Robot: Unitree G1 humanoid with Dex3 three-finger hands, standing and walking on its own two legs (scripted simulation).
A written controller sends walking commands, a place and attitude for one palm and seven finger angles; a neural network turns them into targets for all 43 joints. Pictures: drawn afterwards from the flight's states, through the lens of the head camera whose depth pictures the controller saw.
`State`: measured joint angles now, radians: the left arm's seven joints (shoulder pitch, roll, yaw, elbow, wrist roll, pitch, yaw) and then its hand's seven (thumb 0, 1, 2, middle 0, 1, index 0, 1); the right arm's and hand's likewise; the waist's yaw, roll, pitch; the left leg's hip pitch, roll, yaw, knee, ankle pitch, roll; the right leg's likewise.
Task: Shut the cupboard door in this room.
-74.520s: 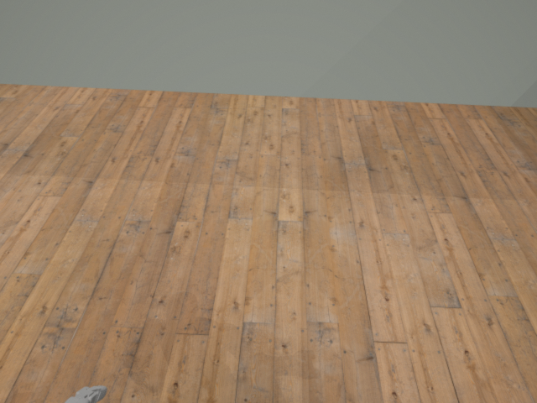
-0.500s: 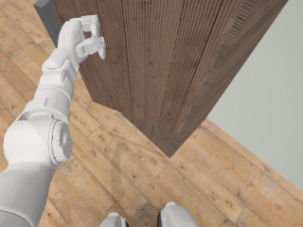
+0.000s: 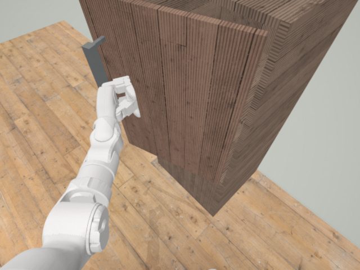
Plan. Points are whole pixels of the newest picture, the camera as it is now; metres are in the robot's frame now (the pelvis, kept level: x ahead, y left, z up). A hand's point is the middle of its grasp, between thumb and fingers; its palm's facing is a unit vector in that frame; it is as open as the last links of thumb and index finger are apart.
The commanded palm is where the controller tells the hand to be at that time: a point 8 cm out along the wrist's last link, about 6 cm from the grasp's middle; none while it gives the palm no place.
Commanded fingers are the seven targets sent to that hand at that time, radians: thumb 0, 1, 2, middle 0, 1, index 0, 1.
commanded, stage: pull the fist back off the door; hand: left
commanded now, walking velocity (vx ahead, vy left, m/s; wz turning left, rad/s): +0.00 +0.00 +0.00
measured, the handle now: (104, 67) +0.60 +0.17 +0.11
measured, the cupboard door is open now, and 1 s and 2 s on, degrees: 19 19 19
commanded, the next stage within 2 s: draw the hand back to the body in 0.30 s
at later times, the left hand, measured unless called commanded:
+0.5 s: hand (130, 114) +0.42 +0.09 +0.12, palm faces +0.04 -1.00 -0.01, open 3.1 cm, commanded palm +0.37 +0.14 +0.12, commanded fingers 0.00 0.90 0.90 -1.30 -1.50 -1.30 -1.50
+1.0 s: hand (72, 160) +0.30 +0.17 +0.15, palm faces +0.09 -0.99 -0.12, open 3.1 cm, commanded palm +0.26 +0.22 +0.16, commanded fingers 0.00 0.90 0.90 -1.02 -1.20 -1.02 -1.20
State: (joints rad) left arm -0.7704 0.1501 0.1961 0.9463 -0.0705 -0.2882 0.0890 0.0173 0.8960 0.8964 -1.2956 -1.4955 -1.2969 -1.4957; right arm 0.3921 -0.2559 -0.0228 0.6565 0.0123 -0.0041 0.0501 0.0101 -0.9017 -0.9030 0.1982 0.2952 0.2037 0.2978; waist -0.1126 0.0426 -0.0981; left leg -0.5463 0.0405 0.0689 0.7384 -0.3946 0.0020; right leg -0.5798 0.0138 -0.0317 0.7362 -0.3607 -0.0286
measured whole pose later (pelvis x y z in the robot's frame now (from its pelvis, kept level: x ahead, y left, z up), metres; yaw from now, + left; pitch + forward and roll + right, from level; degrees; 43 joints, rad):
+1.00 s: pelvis +0.00 +0.01 +0.02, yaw +2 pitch +0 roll +0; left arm -0.04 0.21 0.07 0.03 -0.13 -0.03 -0.02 0.02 0.90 0.90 -1.23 -1.42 -1.23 -1.42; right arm 0.17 -0.25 0.02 0.57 0.06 -0.08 -0.06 0.02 -0.90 -0.90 0.20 0.29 0.20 0.30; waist 0.01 0.05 -0.04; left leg -0.23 0.01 0.05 0.57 -0.33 0.01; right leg -0.25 -0.01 -0.05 0.57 -0.31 -0.01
